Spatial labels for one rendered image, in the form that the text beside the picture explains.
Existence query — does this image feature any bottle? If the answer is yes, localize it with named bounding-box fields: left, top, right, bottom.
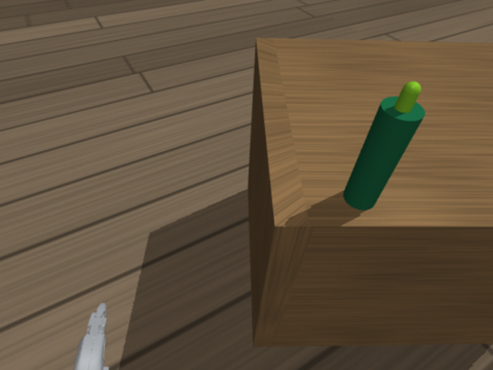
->
left=344, top=82, right=425, bottom=210

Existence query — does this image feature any left robot hand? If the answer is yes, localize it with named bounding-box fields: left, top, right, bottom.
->
left=73, top=303, right=109, bottom=370

